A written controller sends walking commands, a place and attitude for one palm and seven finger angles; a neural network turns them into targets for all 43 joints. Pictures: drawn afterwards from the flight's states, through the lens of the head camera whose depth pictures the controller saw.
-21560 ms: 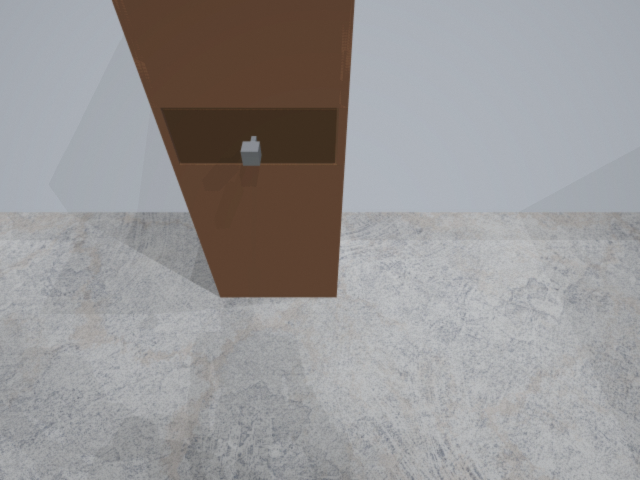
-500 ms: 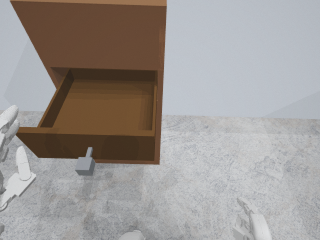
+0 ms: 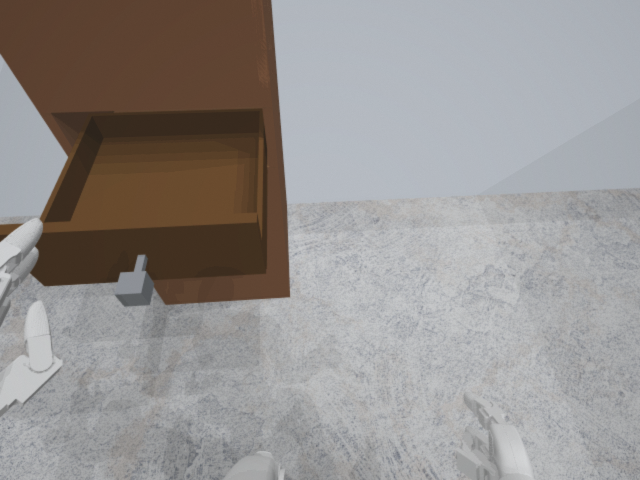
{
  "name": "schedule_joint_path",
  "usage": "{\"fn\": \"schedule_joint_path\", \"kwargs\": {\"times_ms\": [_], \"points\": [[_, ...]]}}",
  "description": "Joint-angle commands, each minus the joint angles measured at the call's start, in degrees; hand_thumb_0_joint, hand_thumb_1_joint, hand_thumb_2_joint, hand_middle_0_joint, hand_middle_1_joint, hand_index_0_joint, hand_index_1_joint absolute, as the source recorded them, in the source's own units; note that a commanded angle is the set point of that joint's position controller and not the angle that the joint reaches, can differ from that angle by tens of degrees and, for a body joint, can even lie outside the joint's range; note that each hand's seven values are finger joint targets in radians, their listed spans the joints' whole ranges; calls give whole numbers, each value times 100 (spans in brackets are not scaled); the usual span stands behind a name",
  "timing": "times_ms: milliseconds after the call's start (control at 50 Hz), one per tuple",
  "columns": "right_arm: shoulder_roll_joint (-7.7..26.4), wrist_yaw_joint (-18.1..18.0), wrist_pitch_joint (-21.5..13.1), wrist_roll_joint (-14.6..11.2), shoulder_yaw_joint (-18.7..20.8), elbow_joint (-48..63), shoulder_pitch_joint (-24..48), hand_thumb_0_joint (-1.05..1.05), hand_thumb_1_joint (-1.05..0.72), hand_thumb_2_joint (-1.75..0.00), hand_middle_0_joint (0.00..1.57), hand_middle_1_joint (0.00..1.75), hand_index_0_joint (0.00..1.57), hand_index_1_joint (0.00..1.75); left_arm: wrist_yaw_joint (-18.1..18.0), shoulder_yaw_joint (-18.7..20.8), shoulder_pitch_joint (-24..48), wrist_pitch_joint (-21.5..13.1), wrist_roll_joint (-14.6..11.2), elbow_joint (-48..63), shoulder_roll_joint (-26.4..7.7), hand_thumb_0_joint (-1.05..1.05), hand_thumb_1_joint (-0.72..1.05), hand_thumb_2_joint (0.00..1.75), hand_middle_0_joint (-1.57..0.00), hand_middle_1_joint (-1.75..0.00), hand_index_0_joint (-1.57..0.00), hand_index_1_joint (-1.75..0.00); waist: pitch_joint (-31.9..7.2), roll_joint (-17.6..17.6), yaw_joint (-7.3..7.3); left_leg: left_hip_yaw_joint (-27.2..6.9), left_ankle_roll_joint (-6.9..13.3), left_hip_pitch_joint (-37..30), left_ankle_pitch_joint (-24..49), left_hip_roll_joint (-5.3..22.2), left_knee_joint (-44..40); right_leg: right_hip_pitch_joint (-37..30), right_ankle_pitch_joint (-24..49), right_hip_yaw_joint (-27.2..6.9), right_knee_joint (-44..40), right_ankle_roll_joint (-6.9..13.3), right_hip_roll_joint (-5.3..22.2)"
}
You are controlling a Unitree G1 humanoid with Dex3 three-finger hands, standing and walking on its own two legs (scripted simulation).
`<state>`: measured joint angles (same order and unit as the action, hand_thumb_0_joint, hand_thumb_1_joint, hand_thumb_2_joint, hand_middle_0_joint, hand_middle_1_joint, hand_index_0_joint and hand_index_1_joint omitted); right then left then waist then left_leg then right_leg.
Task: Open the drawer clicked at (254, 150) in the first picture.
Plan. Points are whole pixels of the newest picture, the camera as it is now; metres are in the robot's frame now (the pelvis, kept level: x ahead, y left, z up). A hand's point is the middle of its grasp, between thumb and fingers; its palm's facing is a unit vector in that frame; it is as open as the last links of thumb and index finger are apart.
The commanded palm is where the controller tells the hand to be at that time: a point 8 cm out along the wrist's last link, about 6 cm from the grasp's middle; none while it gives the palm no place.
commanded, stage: stop stepping back and stand still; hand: left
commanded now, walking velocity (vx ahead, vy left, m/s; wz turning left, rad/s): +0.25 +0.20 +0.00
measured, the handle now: (137, 277) +0.40 +0.31 -0.06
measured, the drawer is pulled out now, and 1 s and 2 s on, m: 0.29 0.29 0.29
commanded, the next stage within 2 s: let the arm hang, fingers relaxed in 0.60 s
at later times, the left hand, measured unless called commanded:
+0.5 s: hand out of the picture +0.11 +0.24 +0.15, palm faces +0.42 -0.80 -0.43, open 7.4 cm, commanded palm +0.06 +0.28 +0.18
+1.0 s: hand out of the picture +0.03 +0.16 -0.17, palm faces +0.14 -0.98 -0.14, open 7.1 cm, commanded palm none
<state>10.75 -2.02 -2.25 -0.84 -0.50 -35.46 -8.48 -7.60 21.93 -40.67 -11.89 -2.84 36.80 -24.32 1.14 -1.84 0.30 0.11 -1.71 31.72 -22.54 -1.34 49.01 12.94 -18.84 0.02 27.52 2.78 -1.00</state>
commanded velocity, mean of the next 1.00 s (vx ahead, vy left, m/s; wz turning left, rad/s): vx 0.08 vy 0.01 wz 0.00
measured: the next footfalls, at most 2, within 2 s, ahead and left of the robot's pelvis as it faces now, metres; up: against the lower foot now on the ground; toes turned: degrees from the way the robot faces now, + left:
left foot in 0.14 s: -0.01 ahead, +0.11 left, +0.00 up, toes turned +5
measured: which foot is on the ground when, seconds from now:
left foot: up 0.00-0.12, down 0.14-1.00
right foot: down 0.00-1.00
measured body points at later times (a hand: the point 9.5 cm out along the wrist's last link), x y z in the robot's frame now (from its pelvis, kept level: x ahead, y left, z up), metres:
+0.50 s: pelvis -0.06 +0.00 -0.01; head -0.06 -0.01 +0.44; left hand +0.09 +0.28 +0.18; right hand +0.11 -0.23 -0.10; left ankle -0.05 +0.11 -0.74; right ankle -0.06 -0.09 -0.74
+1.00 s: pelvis -0.04 -0.01 -0.01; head -0.02 +0.02 +0.44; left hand +0.02 +0.22 -0.15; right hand +0.04 -0.24 -0.14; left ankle -0.05 +0.11 -0.74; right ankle -0.06 -0.09 -0.74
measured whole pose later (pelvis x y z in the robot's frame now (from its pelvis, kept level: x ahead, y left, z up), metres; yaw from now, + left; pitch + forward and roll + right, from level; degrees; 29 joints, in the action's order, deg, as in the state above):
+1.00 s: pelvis -0.04 -0.01 -0.01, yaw +5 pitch -1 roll +0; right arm 9.8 -0.3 0.6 1.1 -0.4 -49.4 -14.6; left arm -2.0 2.3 -17.3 3.0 0.0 -42.7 -8.2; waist 3.2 -3.2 1.4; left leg 0.5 0.9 13.9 -18.1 -0.9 33.1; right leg 12.1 -20.1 5.1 33.1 3.0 -0.8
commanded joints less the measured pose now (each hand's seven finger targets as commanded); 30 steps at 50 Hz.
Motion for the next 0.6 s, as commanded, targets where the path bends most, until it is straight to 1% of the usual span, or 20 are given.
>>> {"fn": "schedule_joint_path", "kwargs": {"times_ms": [0,60,80,100,120,140,160,180,200,220,280,300,340,380,400,460,500,520,540,580], "points": [[511,-213,-257,-2,167,1130,628,0,-90,-90,20,30,20,30,-344,755,-57,-83,51,608,-707,0,90,90,-20,-30,-20,-30,-949,-565,68,261,101,-580,160,-19,-875,-874,4651,-698,-284,371,1475],[662,-227,-385,7,244,1134,291,0,-90,-90,20,30,20,30,-383,479,191,-61,49,857,-602,0,90,90,-20,-30,-20,-30,-908,-546,126,331,263,-1551,977,30,-2437,-854,4126,-627,-64,111,1388],[745,-224,-429,7,289,1160,226,0,-90,-90,20,30,20,30,-404,469,259,-75,36,1010,-640,0,90,90,-20,-30,-20,-30,-993,-224,123,271,341,-1985,1585,217,-2868,-820,3915,-542,191,-24,1192],[848,-209,-471,-14,324,1222,179,0,-90,-90,20,30,20,30,-421,462,303,-114,23,1168,-671,0,90,90,-20,-30,-20,-30,-1070,235,93,-121,472,-2353,2716,652,-2933,-697,3501,-328,483,-185,865],[903,-197,-505,-52,379,1271,162,0,-90,-90,20,30,20,30,-418,541,276,-136,55,1355,-835,0,90,90,-20,-30,-20,-30,-1210,679,7,-442,585,-3022,3949,1086,-2530,-129,2556,-206,601,-293,622],[916,-136,-534,-73,381,1251,32,0,-90,-90,20,30,20,30,-386,546,176,-144,60,1328,-774,0,90,90,-20,-30,-20,-30,-1229,841,-16,-486,618,-3196,4656,1240,-2345,145,1590,-105,599,-330,504],[861,-95,-560,-41,381,1212,-14,0,-90,-90,20,30,20,30,-377,567,154,-125,102,1284,-803,0,90,90,-20,-30,-20,-30,-1215,969,3,-518,601,-3352,5222,1200,-2158,386,1218,47,567,-288,344],[755,-78,-541,9,310,1173,1,0,-90,-90,20,30,20,30,-361,664,146,-133,90,1418,-893,0,90,90,-20,-30,-20,-30,-1122,1378,60,-656,532,-3179,5242,1159,-2316,442,800,226,526,-277,299],[741,-57,-527,36,272,1155,95,0,-90,-90,20,30,20,30,-323,678,164,-130,86,1393,-862,0,90,90,-20,-30,-20,-30,-829,1457,30,-703,476,-2633,4501,1192,-2660,259,89,296,464,-297,205],[815,-53,-542,30,306,1157,101,0,-90,-90,20,30,20,30,-318,724,300,-150,84,1535,-905,0,90,90,-20,-30,-20,-30,-698,1449,8,-609,512,-2340,3800,1195,-2693,89,114,236,320,-273,204],[836,-54,-509,-24,271,1069,136,0,-90,-90,20,30,20,30,-308,541,210,-117,33,816,-558,0,90,90,-20,-30,-20,-30,-324,697,60,-492,481,-1107,1306,943,-2727,-627,656,5,-329,-252,301],[831,-62,-485,-29,294,1066,140,0,-90,-90,20,30,20,30,-307,523,173,-103,12,623,-524,0,90,90,-20,-30,-20,-30,-282,373,90,-381,431,-1019,549,734,-2583,-514,418,-332,-585,-171,414],[837,-74,-393,-6,330,1100,124,0,-90,-90,20,30,20,30,-283,410,253,-68,-10,500,-472,0,90,90,-20,-30,-20,-30,-148,-299,171,-152,354,-1147,-141,363,-1853,162,-894,-1256,-1295,127,941],[809,-98,-309,-2,333,1042,115,0,-90,-90,20,30,20,30,-285,310,437,-16,21,338,-441,0,90,90,-20,-30,-20,-30,49,-544,179,58,301,-1289,-123,229,-1185,743,-1906,-1757,-1722,403,1380],[791,-106,-295,26,302,1017,126,0,-90,-90,20,30,20,30,-296,250,645,-9,53,402,-437,0,90,90,-20,-30,-20,-30,59,-569,186,60,312,-1392,2,244,-1215,829,-1868,-1611,-1674,442,1425],[775,-168,-345,69,224,976,103,0,-90,-90,20,30,20,30,-342,253,823,-14,100,421,-489,0,90,90,-20,-30,-20,-30,-42,-49,165,-155,448,-1882,240,413,-2325,706,-1126,-795,-951,165,870],[851,-200,-390,104,229,1024,169,0,-90,-90,20,30,20,30,-368,316,961,-60,133,715,-563,0,90,90,-20,-30,-20,-30,-22,724,93,-1020,659,-1637,-294,904,-3076,471,-698,-352,-309,-89,353],[810,-227,-414,102,198,1034,225,0,-90,-90,20,30,20,30,-374,442,1046,-82,160,920,-723,0,90,90,-20,-30,-20,-30,-30,1042,77,-1277,738,-1537,-837,1112,-3390,452,-578,-176,-70,-170,245],[769,-228,-449,109,163,1023,206,0,-90,-90,20,30,20,30,-382,388,997,-82,207,927,-625,0,90,90,-20,-30,-20,-30,42,1166,74,-1491,799,-1094,-1374,1235,-3650,160,-460,-1,151,-219,149],[736,-208,-532,119,147,1017,159,0,-90,-90,20,30,20,30,-383,354,973,-66,245,939,-557,0,90,90,-20,-30,-20,-30,134,1132,32,-1421,791,-656,-1278,1246,-3737,-232,-70,163,333,-232,103]]}}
